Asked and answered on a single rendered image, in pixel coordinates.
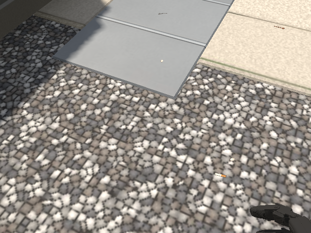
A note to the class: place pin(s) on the robot right hand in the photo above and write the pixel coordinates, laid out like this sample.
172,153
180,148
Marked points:
284,216

